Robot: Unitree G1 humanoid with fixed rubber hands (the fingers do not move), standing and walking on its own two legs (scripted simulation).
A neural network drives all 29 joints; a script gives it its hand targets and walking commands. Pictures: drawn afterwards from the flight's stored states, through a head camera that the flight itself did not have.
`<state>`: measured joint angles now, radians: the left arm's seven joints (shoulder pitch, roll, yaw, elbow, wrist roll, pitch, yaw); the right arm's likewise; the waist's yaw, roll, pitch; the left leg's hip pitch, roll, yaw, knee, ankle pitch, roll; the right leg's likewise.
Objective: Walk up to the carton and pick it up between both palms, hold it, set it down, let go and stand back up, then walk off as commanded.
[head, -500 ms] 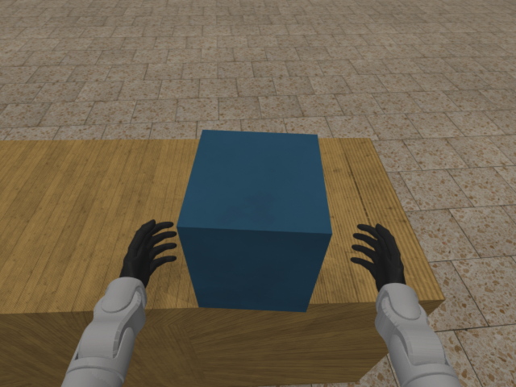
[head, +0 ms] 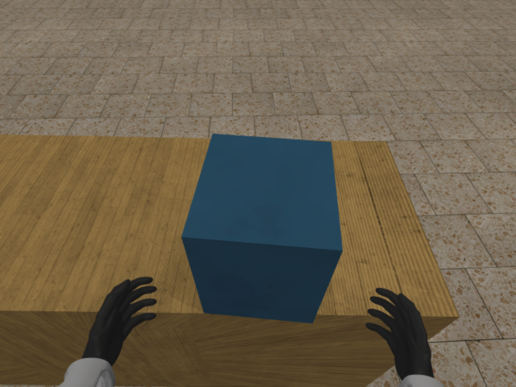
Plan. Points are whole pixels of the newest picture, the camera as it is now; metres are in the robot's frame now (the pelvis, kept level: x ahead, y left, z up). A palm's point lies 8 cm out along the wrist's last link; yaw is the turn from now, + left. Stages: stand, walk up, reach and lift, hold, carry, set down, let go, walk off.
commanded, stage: set down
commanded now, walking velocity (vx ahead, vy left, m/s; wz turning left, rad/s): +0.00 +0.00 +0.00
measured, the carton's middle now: (264, 231) +0.37 +0.02 +0.02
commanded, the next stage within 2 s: let go in 1.78 s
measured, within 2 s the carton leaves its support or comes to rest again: neither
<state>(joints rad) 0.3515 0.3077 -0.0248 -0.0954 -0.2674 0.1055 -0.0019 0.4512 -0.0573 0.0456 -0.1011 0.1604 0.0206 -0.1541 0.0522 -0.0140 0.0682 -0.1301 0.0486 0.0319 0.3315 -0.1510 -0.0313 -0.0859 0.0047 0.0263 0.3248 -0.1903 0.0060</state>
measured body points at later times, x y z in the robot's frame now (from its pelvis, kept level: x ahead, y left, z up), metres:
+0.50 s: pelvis +0.00 +0.00 +0.00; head +0.01 +0.01 +0.45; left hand +0.18 +0.23 -0.01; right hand +0.18 -0.19 -0.01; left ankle +0.02 +0.14 -0.75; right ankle -0.01 -0.12 -0.75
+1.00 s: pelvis +0.01 +0.00 +0.00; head +0.02 +0.00 +0.45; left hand +0.18 +0.22 -0.05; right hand +0.17 -0.20 -0.05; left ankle +0.02 +0.14 -0.75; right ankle -0.01 -0.12 -0.75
